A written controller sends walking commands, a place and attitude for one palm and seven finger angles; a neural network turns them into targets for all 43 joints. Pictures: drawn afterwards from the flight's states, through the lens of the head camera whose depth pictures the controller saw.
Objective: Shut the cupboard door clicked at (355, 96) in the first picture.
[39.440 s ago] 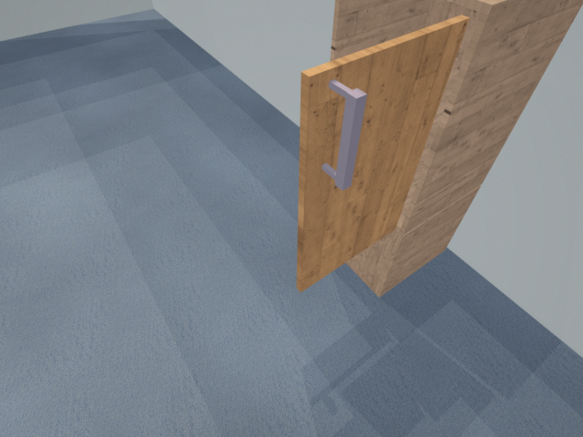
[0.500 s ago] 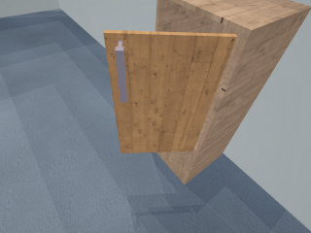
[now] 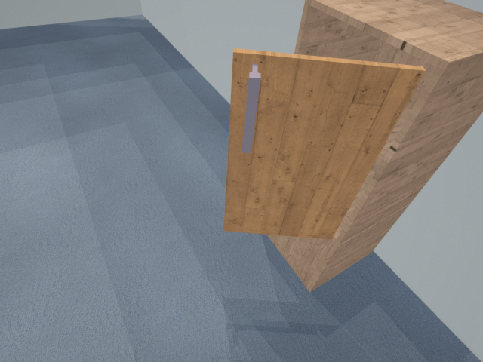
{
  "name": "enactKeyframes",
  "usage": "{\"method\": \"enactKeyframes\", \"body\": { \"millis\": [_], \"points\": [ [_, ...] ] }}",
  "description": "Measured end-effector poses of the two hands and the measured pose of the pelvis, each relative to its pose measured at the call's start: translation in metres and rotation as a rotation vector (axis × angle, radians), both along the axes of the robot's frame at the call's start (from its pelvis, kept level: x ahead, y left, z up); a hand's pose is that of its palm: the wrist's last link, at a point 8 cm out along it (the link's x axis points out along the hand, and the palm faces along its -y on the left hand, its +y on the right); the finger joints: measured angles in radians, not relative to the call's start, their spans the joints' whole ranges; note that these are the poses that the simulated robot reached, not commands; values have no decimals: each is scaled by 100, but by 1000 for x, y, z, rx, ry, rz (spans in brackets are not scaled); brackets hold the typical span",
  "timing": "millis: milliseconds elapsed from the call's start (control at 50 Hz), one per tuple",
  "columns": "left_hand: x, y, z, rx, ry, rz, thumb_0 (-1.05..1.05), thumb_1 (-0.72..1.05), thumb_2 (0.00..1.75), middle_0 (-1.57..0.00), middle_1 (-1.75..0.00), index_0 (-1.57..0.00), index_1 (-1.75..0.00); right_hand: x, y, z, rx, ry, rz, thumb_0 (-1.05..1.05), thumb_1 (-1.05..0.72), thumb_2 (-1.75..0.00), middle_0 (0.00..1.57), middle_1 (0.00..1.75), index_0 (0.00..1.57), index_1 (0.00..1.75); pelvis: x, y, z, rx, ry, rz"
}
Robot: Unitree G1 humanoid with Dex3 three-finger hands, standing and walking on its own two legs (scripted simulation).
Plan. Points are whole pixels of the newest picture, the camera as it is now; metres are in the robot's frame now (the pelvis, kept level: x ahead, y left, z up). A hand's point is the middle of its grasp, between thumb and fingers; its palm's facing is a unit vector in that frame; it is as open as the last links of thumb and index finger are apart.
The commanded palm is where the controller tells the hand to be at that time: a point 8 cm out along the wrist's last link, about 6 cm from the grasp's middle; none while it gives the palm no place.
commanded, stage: come to a stop and stand still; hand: left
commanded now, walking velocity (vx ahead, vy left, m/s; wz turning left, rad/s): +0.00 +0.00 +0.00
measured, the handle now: (250, 110) +0.55 +0.04 +0.14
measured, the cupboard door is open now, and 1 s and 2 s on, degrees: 56 56 56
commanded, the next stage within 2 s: look again from close up in 1.68 s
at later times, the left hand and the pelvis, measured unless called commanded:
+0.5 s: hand out of the picture -0.04 +0.24 -0.20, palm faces +0.07 -0.99 -0.13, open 7.4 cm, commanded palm none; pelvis -0.06 +0.06 -0.01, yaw -1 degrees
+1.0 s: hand out of the picture +0.00 +0.31 -0.18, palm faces -0.09 -0.99 -0.08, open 7.4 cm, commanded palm none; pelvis -0.10 +0.14 +0.01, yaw -3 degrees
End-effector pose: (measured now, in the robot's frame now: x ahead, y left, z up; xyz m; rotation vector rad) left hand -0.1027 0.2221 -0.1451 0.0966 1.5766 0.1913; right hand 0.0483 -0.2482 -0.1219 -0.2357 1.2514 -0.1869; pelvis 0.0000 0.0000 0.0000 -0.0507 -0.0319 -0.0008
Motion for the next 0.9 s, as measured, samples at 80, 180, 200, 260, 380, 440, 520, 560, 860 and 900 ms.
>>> {"method": "enactKeyframes", "body": {
  "millis": [80,180,200,260,380,440,520,560,860,900],
  "points": [
    [-20,-4,-2,-20,18,35,1,91,90,-20,-30,-20,-30,2,8,0,-3,-3,23,1,-91,-90,21,30,20,30,-6,6,-1,-1,-7,23],
    [-38,-7,-4,-32,0,90,0,91,90,-20,-30,-20,-30,3,21,-1,3,-3,53,1,-91,-90,21,30,20,30,-16,16,0,-3,-19,60],
    [-42,-8,-4,-34,-5,103,0,91,90,-20,-30,-20,-30,3,24,-1,4,-3,59,1,-91,-90,21,30,20,30,-19,18,0,-4,-20,69],
    [-53,-6,-11,-46,-3,133,0,91,90,-20,-30,-20,-30,1,34,-1,1,-15,62,1,-91,-90,21,30,20,30,-27,27,-4,-16,-18,88],
    [-13,25,-50,-76,-63,22,1,90,90,-20,-30,-20,-30,-47,55,-10,-27,-59,-21,0,-91,-90,21,30,20,30,-45,45,-24,3,-54,20],
    [27,47,-45,-54,-182,-21,1,91,90,-20,-30,-20,-30,-84,70,-9,-21,8,-51,0,-91,-90,20,30,20,30,-53,54,-17,13,-58,-1],
    [60,74,-20,-22,-312,-38,1,91,90,-20,-30,-20,-30,-123,90,-1,0,87,-94,1,-91,-90,21,30,20,30,-59,68,-1,-1,-50,-19],
    [61,87,-7,-9,-337,-46,0,91,90,-20,-30,-20,-30,-133,98,1,8,103,-112,1,-90,-90,21,30,20,30,-61,78,5,-22,-45,-32],
    [83,145,-44,-55,-347,-214,1,91,90,-19,-30,-20,-30,-249,170,-18,-15,222,-253,0,-91,-90,20,30,20,30,-104,138,-28,1,-28,-78],
    [95,144,-31,-72,-397,-208,1,91,90,-19,-30,-20,-30,-260,183,-8,4,262,-252,0,-91,-90,21,30,20,30,-105,140,-17,-10,-15,-66]
  ]
}}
